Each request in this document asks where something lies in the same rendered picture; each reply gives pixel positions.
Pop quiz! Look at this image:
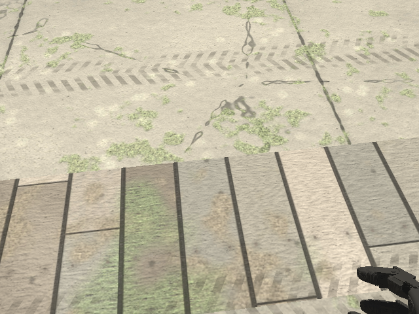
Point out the right robot hand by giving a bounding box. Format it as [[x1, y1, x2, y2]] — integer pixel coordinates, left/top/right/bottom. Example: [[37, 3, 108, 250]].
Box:
[[348, 266, 419, 314]]

